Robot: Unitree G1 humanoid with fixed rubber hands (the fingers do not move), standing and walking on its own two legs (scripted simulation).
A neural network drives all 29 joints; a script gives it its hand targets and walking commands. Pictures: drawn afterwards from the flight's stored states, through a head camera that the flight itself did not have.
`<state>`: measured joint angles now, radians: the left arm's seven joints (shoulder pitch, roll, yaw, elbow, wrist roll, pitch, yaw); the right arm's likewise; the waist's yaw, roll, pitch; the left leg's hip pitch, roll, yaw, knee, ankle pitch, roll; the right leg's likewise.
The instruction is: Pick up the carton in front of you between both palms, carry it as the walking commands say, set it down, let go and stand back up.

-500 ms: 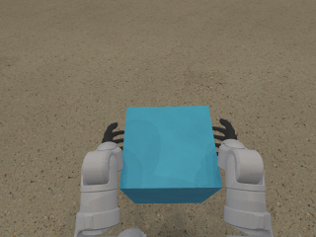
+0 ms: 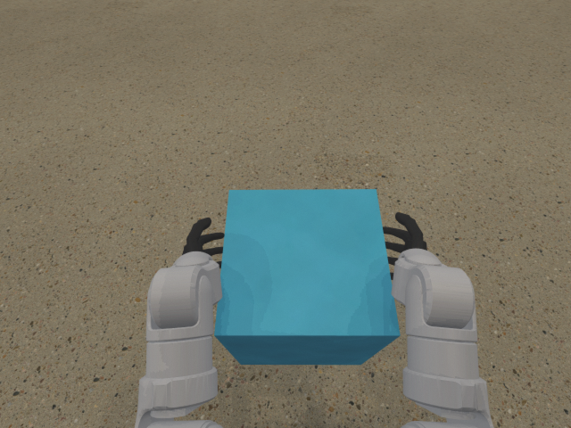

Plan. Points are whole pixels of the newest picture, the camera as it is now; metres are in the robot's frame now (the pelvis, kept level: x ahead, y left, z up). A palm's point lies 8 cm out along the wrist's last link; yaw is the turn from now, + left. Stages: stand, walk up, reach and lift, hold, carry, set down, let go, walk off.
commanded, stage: carry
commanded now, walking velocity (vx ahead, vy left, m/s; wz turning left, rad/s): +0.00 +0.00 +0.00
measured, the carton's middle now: (301, 286) +0.32 +0.00 -0.01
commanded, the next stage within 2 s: hold in 1.72 s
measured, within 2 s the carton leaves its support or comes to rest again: neither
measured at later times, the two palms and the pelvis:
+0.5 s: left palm (199, 302) +0.24 +0.13 +0.09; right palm (431, 296) +0.25 -0.15 +0.09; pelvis -0.04 -0.01 +0.00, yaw +0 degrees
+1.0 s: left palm (207, 340) +0.21 +0.12 +0.04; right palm (435, 337) +0.22 -0.16 +0.05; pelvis -0.07 -0.02 +0.00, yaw -1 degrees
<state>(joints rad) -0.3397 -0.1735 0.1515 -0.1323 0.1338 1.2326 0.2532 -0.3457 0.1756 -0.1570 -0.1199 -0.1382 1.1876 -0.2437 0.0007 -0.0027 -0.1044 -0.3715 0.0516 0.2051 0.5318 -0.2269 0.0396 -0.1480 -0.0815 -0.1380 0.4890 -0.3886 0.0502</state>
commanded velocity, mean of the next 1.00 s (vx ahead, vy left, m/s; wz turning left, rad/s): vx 0.00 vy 0.00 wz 0.00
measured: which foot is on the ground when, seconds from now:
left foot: down 0.00-1.00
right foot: down 0.00-1.00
